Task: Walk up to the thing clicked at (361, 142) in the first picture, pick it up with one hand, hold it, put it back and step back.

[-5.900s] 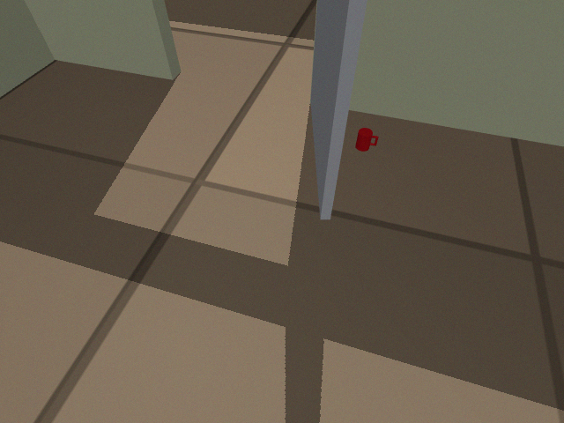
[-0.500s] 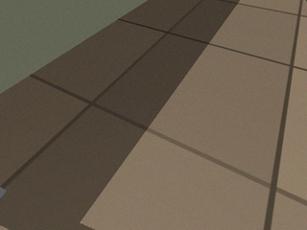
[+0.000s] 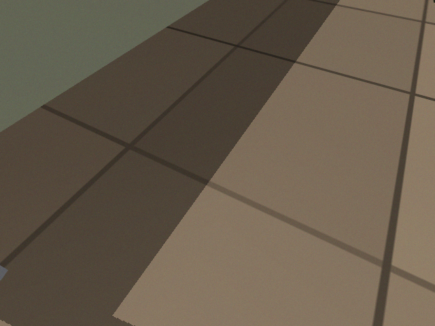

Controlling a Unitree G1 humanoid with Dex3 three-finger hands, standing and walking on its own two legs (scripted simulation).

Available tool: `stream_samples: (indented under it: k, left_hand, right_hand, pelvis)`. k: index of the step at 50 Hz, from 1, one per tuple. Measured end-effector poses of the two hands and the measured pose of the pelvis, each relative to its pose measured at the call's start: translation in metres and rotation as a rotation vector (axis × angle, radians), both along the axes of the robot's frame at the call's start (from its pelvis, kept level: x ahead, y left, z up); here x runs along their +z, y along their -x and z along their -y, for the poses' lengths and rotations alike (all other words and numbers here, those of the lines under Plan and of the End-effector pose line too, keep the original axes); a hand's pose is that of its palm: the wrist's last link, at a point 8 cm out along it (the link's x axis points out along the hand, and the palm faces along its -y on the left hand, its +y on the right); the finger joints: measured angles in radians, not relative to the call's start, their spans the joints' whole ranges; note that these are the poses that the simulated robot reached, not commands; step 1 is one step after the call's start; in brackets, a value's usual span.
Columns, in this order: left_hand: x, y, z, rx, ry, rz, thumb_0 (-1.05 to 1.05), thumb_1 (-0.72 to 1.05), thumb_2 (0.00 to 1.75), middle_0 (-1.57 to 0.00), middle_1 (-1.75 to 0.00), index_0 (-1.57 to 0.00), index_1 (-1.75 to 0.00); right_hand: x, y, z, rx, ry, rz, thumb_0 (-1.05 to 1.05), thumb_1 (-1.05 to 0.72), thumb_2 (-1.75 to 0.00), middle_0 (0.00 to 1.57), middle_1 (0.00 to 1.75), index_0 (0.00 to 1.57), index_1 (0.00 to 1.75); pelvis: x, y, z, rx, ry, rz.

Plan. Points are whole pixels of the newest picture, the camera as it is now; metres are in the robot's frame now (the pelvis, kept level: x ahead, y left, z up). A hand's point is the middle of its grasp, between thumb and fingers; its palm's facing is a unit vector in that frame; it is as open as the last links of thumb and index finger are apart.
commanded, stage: stand
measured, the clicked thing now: out of the picture +0.85 +1.39 -0.73
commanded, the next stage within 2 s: walk up in 0.28 s
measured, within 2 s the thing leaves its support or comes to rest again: neither
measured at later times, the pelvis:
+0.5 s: pelvis +0.03 -0.03 -0.01, yaw -3 degrees
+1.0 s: pelvis +0.23 -0.06 -0.02, yaw +1 degrees
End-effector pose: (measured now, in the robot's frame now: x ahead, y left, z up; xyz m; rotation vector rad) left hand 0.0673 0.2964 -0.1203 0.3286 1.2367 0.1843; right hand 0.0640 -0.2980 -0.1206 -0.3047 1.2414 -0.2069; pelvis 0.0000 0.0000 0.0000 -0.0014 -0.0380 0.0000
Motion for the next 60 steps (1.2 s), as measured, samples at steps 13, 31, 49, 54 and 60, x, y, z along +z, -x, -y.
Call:
stream_samples:
  k: [13, 31, 49, 54, 60]
  left_hand:
    - [0.001, 0.0, 0.0, 0.002, -0.004, 0.008, 0.0, 0.91, 0.9, -0.2, -0.3, -0.21, -0.3]
    - [0.021, -0.069, 0.018, -0.05, -0.114, 0.12, 0.0, 0.91, 0.9, -0.2, -0.3, -0.21, -0.3]
    - [-0.004, -0.159, 0.035, 0.047, -0.012, 0.05, 0.01, 0.9, 0.9, -0.2, -0.3, -0.21, -0.3]
    - [-0.025, -0.215, 0.018, 0.032, 0.0, 0.0, 0.01, 0.9, 0.9, -0.2, -0.3, -0.21, -0.3]
    - [-0.008, -0.304, 0.018, -0.046, 0.012, 0.055, 0.01, 0.91, 0.9, -0.2, -0.3, -0.21, -0.3]
  right_hand:
    - [0.0, -0.002, -0.001, 0.006, -0.003, 0.007, 0.01, -0.91, -0.9, 0.21, 0.3, 0.2, 0.3]
    - [-0.021, -0.01, 0.104, -0.075, 0.038, -0.021, 0.01, -0.91, -0.9, 0.21, 0.3, 0.2, 0.3]
    - [0.009, -0.224, 0.084, 0.095, 0.021, 0.057, 0.01, -0.91, -0.9, 0.21, 0.3, 0.2, 0.3]
    - [0.01, -0.298, 0.062, 0.104, 0.052, 0.164, 0.01, -0.91, -0.9, 0.21, 0.3, 0.2, 0.3]
    - [0.025, -0.335, 0.051, 0.054, 0.038, 0.201, 0.01, -0.91, -0.9, 0.21, 0.3, 0.2, 0.3]
  pelvis:
    - [0.0, 0.0, 0.0, 0.003, -0.001, 0.002]
    - [-0.026, -0.064, 0.064, -0.042, 0.004, 0.026]
    - [-0.018, -0.213, 0.06, 0.014, 0.047, 0.005]
    - [-0.03, -0.265, 0.041, 0.004, 0.016, 0.006]
    - [-0.014, -0.319, 0.038, -0.026, -0.004, 0.006]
